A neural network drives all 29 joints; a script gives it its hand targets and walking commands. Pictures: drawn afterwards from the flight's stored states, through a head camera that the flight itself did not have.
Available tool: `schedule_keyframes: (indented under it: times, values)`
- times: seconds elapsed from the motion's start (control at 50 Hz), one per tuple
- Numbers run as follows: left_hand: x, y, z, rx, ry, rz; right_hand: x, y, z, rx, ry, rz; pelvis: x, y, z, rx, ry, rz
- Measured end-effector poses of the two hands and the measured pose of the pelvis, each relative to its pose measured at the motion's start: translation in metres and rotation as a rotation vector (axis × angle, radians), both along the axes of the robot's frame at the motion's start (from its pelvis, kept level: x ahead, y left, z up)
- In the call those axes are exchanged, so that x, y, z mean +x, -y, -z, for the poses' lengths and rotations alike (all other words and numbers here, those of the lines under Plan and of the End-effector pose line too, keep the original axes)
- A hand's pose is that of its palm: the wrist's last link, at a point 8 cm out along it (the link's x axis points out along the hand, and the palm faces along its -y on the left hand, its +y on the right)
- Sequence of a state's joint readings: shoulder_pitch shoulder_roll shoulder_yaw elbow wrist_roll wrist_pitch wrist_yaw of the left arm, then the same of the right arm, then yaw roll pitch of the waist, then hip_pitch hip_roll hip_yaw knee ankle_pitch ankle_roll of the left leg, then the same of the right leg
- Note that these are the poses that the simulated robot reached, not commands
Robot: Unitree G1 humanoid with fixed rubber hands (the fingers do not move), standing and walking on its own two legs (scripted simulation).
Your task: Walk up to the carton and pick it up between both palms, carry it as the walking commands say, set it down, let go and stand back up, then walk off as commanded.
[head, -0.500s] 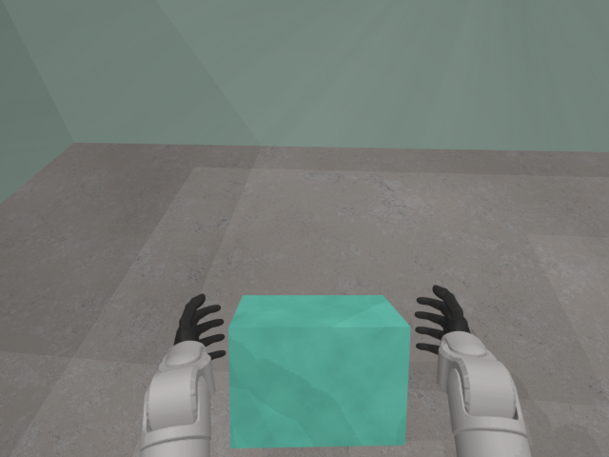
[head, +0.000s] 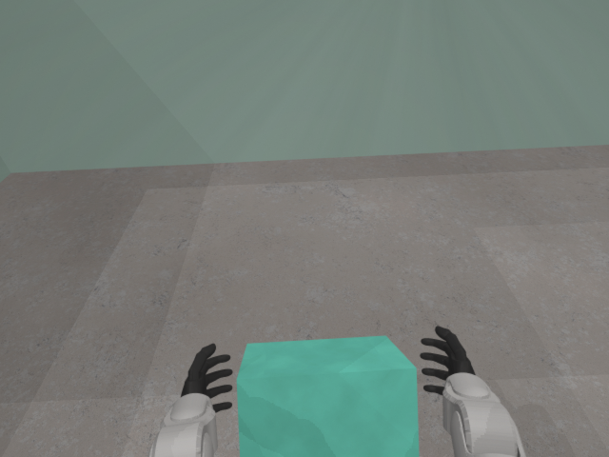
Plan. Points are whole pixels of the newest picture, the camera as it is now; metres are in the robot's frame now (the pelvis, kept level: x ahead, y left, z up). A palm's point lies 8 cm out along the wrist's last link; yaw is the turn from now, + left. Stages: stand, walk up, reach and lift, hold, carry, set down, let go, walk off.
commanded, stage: hold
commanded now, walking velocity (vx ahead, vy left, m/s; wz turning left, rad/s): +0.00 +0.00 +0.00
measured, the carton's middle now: (323, 409) +0.29 -0.01 -0.15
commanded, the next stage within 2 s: set down in 0.06 s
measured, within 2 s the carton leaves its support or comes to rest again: neither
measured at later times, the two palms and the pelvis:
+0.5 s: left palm (140, 408) +0.24 +0.25 -0.02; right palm (397, 396) +0.24 -0.10 -0.02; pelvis -0.08 +0.07 -0.01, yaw -1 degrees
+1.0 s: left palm (173, 419) +0.27 +0.24 -0.12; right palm (384, 382) +0.31 -0.11 -0.11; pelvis -0.06 +0.06 -0.05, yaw +0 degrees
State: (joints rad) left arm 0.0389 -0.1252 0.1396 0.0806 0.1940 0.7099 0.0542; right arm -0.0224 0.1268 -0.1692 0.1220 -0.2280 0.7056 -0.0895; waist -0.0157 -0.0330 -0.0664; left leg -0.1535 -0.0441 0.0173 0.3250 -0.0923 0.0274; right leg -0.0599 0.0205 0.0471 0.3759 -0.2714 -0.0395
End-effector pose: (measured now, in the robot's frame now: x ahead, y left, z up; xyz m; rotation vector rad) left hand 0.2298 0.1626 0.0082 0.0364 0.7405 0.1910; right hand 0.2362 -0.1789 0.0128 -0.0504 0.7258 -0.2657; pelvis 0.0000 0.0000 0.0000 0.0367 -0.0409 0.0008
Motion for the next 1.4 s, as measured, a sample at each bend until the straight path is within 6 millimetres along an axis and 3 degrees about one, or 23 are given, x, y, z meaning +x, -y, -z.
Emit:
schedule_keyframes:
  times: [0.08,0.14,0.2,0.3,0.36,0.5,0.64,0.74,0.92,1.06,1.22,1.4]
  values:
    - [0.001,0.001,-0.009,0.001,0.042,0.027,-0.021,0.000,-0.005,0.002,0.034,0.034,-0.016,-0.006,0.001,-0.020,0.008,0.036]
    - [0.006,-0.009,-0.023,0.009,0.100,0.010,-0.026,-0.010,-0.014,0.006,0.074,0.008,-0.028,-0.011,0.002,-0.030,0.022,0.039]
    - [0.006,-0.032,-0.030,0.039,0.129,-0.035,-0.015,-0.033,-0.025,0.017,0.102,-0.053,-0.039,-0.018,0.003,-0.037,0.041,0.046]
    - [-0.004,-0.075,-0.017,0.005,0.066,-0.137,0.013,-0.072,-0.027,0.035,0.053,-0.197,-0.053,-0.034,0.003,-0.049,0.066,0.036]
    - [-0.006,-0.086,-0.007,-0.016,0.047,-0.141,0.016,-0.082,-0.013,0.015,0.030,-0.225,-0.061,-0.045,0.007,-0.057,0.059,0.021]
    - [0.010,-0.084,0.024,-0.040,0.004,-0.059,0.003,-0.076,0.032,0.054,-0.014,-0.133,-0.079,-0.066,0.013,-0.074,0.012,0.013]
    - [0.006,-0.087,0.071,-0.021,0.011,-0.104,0.019,-0.080,0.068,0.075,0.005,-0.162,-0.089,-0.072,0.025,-0.070,-0.116,-0.003]
    - [-0.001,-0.083,0.101,-0.094,-0.020,-0.156,0.024,-0.078,0.088,0.067,-0.017,-0.150,-0.086,-0.071,0.029,-0.076,-0.184,-0.010]
    - [0.036,-0.076,0.118,-0.066,0.046,-0.148,0.055,-0.072,0.115,0.091,0.049,-0.119,-0.070,-0.066,0.047,-0.075,-0.360,-0.019]
    - [0.038,-0.074,0.142,-0.057,0.005,-0.136,0.075,-0.070,0.133,0.091,0.019,-0.147,-0.050,-0.058,0.057,-0.068,-0.502,-0.021]
    - [0.035,-0.064,0.173,-0.051,-0.025,-0.150,0.067,-0.059,0.176,0.102,-0.022,-0.139,-0.046,-0.045,0.072,-0.058,-0.648,-0.022]
    - [0.030,-0.051,0.213,-0.079,0.024,-0.172,0.051,-0.048,0.219,0.097,0.012,-0.086,-0.067,-0.032,0.106,-0.054,-0.750,-0.016]
